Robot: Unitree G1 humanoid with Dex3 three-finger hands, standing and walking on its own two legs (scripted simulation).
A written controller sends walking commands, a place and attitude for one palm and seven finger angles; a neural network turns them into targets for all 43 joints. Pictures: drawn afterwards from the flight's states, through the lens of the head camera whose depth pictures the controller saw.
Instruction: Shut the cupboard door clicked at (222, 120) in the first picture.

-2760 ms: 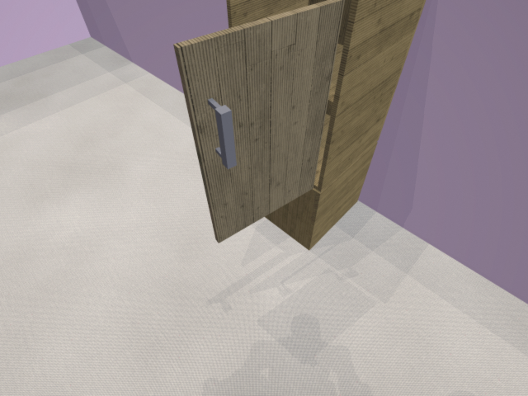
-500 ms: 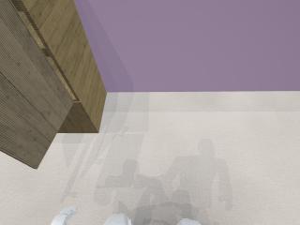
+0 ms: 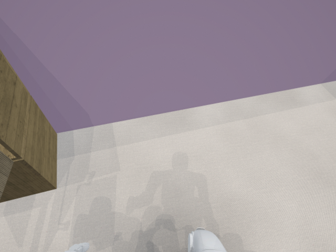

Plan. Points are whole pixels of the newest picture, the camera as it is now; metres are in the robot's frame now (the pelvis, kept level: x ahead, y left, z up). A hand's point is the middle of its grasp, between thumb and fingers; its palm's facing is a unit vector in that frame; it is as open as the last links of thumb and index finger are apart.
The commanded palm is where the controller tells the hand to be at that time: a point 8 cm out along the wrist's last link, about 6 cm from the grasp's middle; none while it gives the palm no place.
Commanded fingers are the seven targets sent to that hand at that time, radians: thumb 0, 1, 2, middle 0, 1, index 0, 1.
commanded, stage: walk to a spot facing it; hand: left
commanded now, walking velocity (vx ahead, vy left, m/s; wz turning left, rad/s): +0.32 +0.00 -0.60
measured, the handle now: out of the picture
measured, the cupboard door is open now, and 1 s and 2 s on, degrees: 79 79 79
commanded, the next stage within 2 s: turn to face it in 0.80 s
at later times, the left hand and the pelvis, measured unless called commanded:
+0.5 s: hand (136, 198) +0.28 +0.10 -0.17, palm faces -0.18 -0.96 -0.23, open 7.2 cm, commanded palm none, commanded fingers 0.00 0.90 0.90 -0.20 -0.30 -0.20 -0.30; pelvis +0.21 -0.09 +0.00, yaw -13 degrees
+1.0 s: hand (163, 119) +0.59 +0.03 -0.17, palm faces -0.33 -0.92 -0.19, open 7.4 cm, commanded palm none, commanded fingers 0.00 0.90 0.90 -0.20 -0.30 -0.20 -0.30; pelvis +0.46 -0.11 +0.00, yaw -22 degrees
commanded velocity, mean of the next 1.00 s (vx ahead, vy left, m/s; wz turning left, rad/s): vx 0.27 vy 0.00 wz -0.23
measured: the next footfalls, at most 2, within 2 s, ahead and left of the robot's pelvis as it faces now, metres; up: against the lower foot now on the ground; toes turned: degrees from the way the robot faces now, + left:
right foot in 0.20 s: +0.19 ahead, -0.13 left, +0.00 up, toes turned -14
left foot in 0.72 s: +0.50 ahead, -0.02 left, +0.00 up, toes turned -9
